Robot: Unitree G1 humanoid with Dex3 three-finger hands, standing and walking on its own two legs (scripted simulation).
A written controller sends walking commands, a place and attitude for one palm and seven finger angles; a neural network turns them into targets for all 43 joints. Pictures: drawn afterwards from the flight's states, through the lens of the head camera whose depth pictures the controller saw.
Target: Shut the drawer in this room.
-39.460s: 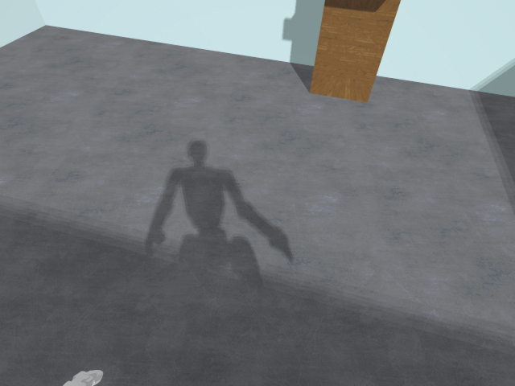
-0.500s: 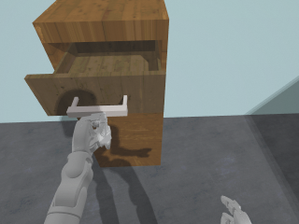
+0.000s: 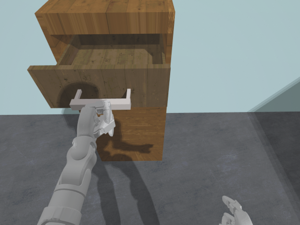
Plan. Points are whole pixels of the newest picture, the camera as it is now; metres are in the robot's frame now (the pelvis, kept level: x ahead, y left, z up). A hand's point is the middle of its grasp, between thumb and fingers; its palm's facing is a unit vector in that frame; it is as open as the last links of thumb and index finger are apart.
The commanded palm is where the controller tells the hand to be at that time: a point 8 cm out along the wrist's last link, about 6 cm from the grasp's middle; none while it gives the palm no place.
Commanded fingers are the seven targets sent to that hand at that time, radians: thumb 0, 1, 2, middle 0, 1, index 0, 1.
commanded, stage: push the drawer shut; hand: left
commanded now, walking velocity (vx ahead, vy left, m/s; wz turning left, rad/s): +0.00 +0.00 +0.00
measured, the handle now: (102, 98) +0.43 +0.17 +0.11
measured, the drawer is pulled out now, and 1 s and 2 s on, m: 0.19 0.09 0.00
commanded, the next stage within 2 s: pull the fist back off the drawer in 1.96 s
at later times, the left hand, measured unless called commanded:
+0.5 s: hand (112, 109) +0.40 +0.13 +0.10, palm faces +0.05 -1.00 -0.02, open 2.9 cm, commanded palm +0.40 +0.18 +0.11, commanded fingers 0.00 0.90 0.90 -1.40 -1.60 -1.40 -1.60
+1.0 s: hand (117, 94) +0.46 +0.13 +0.10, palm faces +0.06 -1.00 -0.02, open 3.0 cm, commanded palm +0.46 +0.18 +0.11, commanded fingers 0.00 0.90 0.90 -1.40 -1.60 -1.40 -1.60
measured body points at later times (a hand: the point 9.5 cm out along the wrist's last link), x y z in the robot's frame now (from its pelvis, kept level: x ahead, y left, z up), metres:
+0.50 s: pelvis -0.03 +0.01 -0.01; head +0.00 +0.00 +0.44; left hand +0.39 +0.19 +0.10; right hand +0.08 -0.24 -0.12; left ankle +0.01 +0.12 -0.72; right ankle +0.00 -0.11 -0.72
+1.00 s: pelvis -0.03 +0.01 -0.01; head +0.04 +0.01 +0.43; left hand +0.45 +0.18 +0.11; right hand +0.00 -0.25 -0.13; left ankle +0.01 +0.12 -0.72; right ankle +0.00 -0.11 -0.72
